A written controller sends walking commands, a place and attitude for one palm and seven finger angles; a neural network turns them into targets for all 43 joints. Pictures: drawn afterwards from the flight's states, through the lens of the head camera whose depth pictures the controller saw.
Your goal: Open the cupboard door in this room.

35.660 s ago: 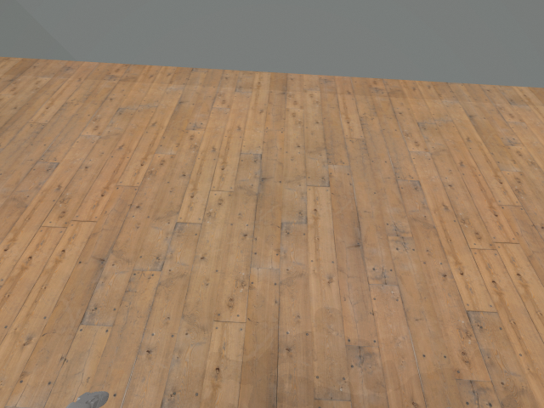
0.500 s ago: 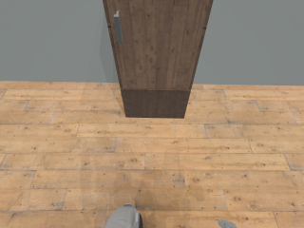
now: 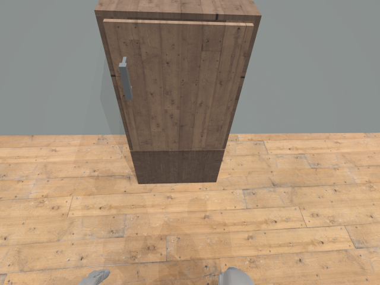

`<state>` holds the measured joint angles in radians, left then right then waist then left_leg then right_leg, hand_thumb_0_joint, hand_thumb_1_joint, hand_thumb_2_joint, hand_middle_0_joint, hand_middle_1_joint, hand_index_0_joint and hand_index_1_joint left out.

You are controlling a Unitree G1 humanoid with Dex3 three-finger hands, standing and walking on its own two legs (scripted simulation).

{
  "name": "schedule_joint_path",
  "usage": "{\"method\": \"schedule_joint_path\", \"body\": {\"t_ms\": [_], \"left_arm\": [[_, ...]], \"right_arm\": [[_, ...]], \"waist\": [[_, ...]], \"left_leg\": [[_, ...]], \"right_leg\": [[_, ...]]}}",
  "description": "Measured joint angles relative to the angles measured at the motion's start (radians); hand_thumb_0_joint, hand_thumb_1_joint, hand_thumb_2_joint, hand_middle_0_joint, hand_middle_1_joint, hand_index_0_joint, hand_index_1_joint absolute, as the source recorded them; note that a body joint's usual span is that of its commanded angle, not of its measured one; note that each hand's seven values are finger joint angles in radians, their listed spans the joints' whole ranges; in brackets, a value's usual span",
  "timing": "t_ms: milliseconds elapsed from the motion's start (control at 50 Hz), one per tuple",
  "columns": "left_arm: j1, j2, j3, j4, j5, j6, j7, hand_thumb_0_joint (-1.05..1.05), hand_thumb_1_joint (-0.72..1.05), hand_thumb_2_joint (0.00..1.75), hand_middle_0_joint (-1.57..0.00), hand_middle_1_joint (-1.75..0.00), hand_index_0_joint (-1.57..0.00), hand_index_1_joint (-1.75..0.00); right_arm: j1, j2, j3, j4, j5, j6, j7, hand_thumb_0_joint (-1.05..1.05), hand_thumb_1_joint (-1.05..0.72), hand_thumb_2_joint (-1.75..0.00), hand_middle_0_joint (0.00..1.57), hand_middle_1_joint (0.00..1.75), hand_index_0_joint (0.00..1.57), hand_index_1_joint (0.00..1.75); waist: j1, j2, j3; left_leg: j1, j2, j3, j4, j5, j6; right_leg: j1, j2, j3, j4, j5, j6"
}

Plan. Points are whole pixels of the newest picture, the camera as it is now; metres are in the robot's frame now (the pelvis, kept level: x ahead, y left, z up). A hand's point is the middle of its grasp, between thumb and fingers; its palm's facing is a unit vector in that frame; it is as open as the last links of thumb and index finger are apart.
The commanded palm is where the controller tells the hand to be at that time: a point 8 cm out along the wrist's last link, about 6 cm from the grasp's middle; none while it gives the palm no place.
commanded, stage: take the last steps up to it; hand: left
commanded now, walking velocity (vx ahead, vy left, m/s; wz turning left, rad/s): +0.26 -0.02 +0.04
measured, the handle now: (127, 78) +0.71 +0.22 +0.01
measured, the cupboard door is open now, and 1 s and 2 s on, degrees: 0 0 0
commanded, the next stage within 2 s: come to a stop and stand still in 0.30 s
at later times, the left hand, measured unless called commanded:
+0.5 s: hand out of the picture +0.13 +0.16 -0.19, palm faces +0.13 -0.97 -0.18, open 7.3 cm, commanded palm none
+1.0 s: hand out of the picture +0.15 +0.12 -0.18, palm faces +0.08 -0.97 -0.23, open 7.4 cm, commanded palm none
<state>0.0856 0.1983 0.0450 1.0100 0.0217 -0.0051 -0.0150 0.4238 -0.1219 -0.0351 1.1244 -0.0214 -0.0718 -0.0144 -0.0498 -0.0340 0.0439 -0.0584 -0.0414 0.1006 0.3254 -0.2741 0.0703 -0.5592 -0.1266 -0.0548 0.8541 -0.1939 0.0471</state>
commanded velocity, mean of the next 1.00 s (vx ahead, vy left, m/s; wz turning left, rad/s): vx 0.00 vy -0.03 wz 0.02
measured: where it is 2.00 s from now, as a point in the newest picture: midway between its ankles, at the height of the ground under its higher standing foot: outside the picture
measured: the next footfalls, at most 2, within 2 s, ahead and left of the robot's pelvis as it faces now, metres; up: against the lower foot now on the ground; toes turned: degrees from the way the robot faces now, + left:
right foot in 0.14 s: +0.17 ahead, -0.15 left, +0.00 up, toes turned -7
left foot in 0.50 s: +0.23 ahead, +0.10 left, +0.00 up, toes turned +10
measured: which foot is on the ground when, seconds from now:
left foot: down 0.00-0.14, up 0.16-0.48, down 0.50-0.98, up 1.00-1.00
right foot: up 0.00-0.12, down 0.14-0.52, up 0.54-0.92, down 0.94-1.00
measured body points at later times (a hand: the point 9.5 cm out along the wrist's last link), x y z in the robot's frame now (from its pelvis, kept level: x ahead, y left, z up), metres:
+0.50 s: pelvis +0.14 -0.02 -0.01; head +0.16 +0.00 +0.44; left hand +0.12 +0.21 -0.17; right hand +0.24 -0.26 -0.15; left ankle +0.19 +0.09 -0.74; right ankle +0.13 -0.15 -0.74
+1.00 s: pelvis +0.13 -0.07 -0.01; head +0.14 -0.08 +0.44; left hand +0.15 +0.18 -0.16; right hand +0.19 -0.30 -0.17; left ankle +0.19 +0.08 -0.74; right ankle +0.14 -0.18 -0.75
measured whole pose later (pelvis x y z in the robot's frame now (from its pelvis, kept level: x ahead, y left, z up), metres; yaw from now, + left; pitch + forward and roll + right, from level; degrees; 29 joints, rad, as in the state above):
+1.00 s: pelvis +0.13 -0.07 -0.01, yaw +3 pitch -2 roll +1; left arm 0.23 0.18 0.02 1.06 0.02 0.02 0.02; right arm 0.18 -0.19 -0.07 1.08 -0.01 0.04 -0.01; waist 0.00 0.01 0.05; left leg -0.34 0.08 0.07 0.57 -0.29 -0.02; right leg -0.24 -0.05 -0.08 0.57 -0.28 0.00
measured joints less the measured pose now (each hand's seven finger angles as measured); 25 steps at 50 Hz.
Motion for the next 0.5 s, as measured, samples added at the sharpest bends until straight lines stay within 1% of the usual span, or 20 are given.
{"method": "schedule_joint_path", "body": {"t_ms": [80, 120, 140, 160, 200, 220, 240, 260, 300, 340, 380, 460, 480, 500], "left_arm": [[-0.023, -0.019, -0.012, -0.005, -0.002, -0.005, -0.006, 0.01, 0.91, 0.9, -0.19, -0.3, -0.19, -0.3], [-0.025, -0.03, -0.02, -0.01, -0.003, -0.021, -0.008, 0.01, 0.91, 0.9, -0.19, -0.3, -0.2, -0.3], [-0.024, -0.035, -0.024, -0.011, -0.002, -0.036, -0.008, 0.01, 0.91, 0.9, -0.19, -0.3, -0.2, -0.3], [-0.025, -0.046, -0.024, -0.011, -0.002, -0.052, -0.003, 0.01, 0.91, 0.9, -0.19, -0.3, -0.2, -0.3], [-0.012, -0.064, -0.027, -0.008, -0.007, -0.069, 0.003, 0.0, 0.91, 0.9, -0.19, -0.3, -0.2, -0.3], [0.001, -0.072, -0.028, -0.005, -0.009, -0.07, 0.007, 0.0, 0.91, 0.9, -0.19, -0.3, -0.2, -0.3], [0.018, -0.079, -0.027, 0.001, -0.01, -0.07, 0.011, 0.0, 0.91, 0.9, -0.19, -0.3, -0.2, -0.3], [0.033, -0.083, -0.007, -0.003, -0.024, -0.077, 0.023, -0.01, 0.92, 0.9, -0.2, -0.3, -0.2, -0.3], [0.057, -0.067, 0.01, -0.006, -0.022, -0.084, 0.04, -0.04, 0.95, 0.9, -0.2, -0.3, -0.2, -0.3], [0.084, -0.045, 0.009, 0.005, -0.011, -0.077, 0.043, -0.05, 0.95, 0.9, -0.2, -0.3, -0.2, -0.3], [0.113, -0.028, 0.006, 0.027, -0.005, -0.068, 0.04, -0.04, 0.95, 0.9, -0.2, -0.3, -0.2, -0.3], [0.176, -0.014, -0.003, 0.075, -0.003, -0.05, 0.034, -0.02, 0.93, 0.9, -0.2, -0.3, -0.2, -0.3], [0.191, -0.013, -0.005, 0.086, -0.004, -0.043, 0.035, -0.02, 0.93, 0.9, -0.19, -0.3, -0.2, -0.3], [0.207, -0.014, -0.009, 0.096, -0.005, -0.034, 0.037, -0.02, 0.93, 0.9, -0.19, -0.3, -0.2, -0.3]], "right_arm": [[0.028, 0.015, 0.002, 0.014, -0.006, 0.006, 0.0, 0.0, -0.91, -0.9, 0.2, 0.3, 0.2, 0.3], [0.044, 0.02, 0.003, 0.025, -0.002, 0.01, 0.0, 0.0, -0.91, -0.9, 0.2, 0.3, 0.2, 0.3], [0.052, 0.024, 0.003, 0.031, 0.003, 0.012, 0.002, 0.0, -0.91, -0.9, 0.2, 0.3, 0.2, 0.3], [0.044, 0.022, 0.003, 0.038, 0.008, 0.02, 0.005, 0.0, -0.91, -0.9, 0.2, 0.3, 0.2, 0.3], [0.019, 0.018, 0.001, 0.041, 0.013, 0.039, 0.007, 0.0, -0.91, -0.9, 0.2, 0.3, 0.2, 0.3], [0.004, 0.014, -0.002, 0.038, 0.012, 0.046, 0.008, 0.0, -0.91, -0.9, 0.2, 0.3, 0.2, 0.3], [-0.014, 0.008, -0.006, 0.032, 0.01, 0.053, 0.01, 0.0, -0.91, -0.9, 0.2, 0.3, 0.2, 0.3], [-0.032, 0.002, -0.011, 0.023, 0.008, 0.057, 0.011, 0.0, -0.91, -0.9, 0.2, 0.3, 0.2, 0.3], [-0.071, -0.01, -0.017, 0.002, 0.003, 0.062, 0.012, 0.0, -0.91, -0.9, 0.2, 0.3, 0.2, 0.3], [-0.116, -0.022, -0.021, -0.023, 0.0, 0.065, 0.015, 0.0, -0.91, -0.9, 0.2, 0.3, 0.2, 0.3], [-0.161, -0.034, -0.024, -0.047, -0.001, 0.062, 0.018, 0.0, -0.91, -0.9, 0.2, 0.3, 0.19, 0.3], [-0.231, -0.066, -0.024, -0.075, 0.001, 0.051, 0.018, 0.01, -0.93, -0.9, 0.2, 0.3, 0.19, 0.3], [-0.244, -0.07, -0.02, -0.08, 0.002, 0.046, 0.017, 0.01, -0.93, -0.9, 0.2, 0.3, 0.19, 0.3], [-0.253, -0.076, -0.015, -0.086, 0.003, 0.038, 0.017, 0.01, -0.93, -0.9, 0.2, 0.3, 0.19, 0.3]], "waist": [[-0.027, 0.013, 0.013], [-0.031, 0.021, 0.018], [-0.03, 0.022, 0.019], [-0.027, 0.035, 0.03], [-0.02, 0.048, 0.044], [-0.012, 0.051, 0.044], [-0.003, 0.054, 0.042], [0.004, 0.058, 0.038], [0.02, 0.062, 0.025], [0.03, 0.058, 0.011], [0.04, 0.052, 0.001], [0.068, 0.039, -0.007], [0.075, 0.035, -0.007], [0.081, 0.037, -0.009]], "left_leg": [[0.029, 0.02, -0.005, 0.03, -0.06, -0.028], [0.028, 0.035, -0.009, 0.092, -0.116, -0.047], [0.006, 0.042, -0.016, 0.166, -0.152, -0.055], [-0.039, 0.058, -0.025, 0.294, -0.183, -0.057], [-0.154, 0.067, -0.052, 0.581, -0.232, -0.055], [-0.209, 0.072, -0.055, 0.687, -0.224, -0.055], [-0.258, 0.081, -0.054, 0.756, -0.2, -0.056], [-0.303, 0.092, -0.055, 0.788, -0.174, -0.06], [-0.365, 0.115, -0.048, 0.764, -0.133, -0.073], [-0.395, 0.131, -0.034, 0.678, -0.102, -0.083], [-0.4, 0.138, -0.024, 0.577, -0.076, -0.091], [-0.347, 0.129, -0.014, 0.377, -0.016, -0.099], [-0.315, 0.124, -0.012, 0.308, 0.032, -0.103], [-0.28, 0.124, -0.013, 0.241, 0.099, -0.099]], "right_leg": [[0.081, 0.029, -0.03, -0.169, -0.047, -0.023], [0.156, 0.052, -0.053, -0.29, -0.008, -0.039], [0.188, 0.056, -0.061, -0.325, 0.035, -0.058], [0.191, 0.065, -0.073, -0.3, 0.027, -0.071], [0.215, 0.071, -0.095, -0.273, -0.022, -0.082], [0.233, 0.073, -0.103, -0.281, -0.036, -0.083], [0.254, 0.076, -0.109, -0.298, -0.041, -0.082], [0.273, 0.079, -0.118, -0.322, -0.038, -0.076], [0.307, 0.083, -0.132, -0.365, -0.031, -0.076], [0.332, 0.083, -0.138, -0.396, -0.029, -0.077], [0.355, 0.083, -0.14, -0.417, -0.032, -0.072], [0.393, 0.08, -0.135, -0.42, -0.058, -0.05], [0.398, 0.079, -0.131, -0.406, -0.071, -0.043], [0.399, 0.082, -0.129, -0.383, -0.09, -0.034]]}}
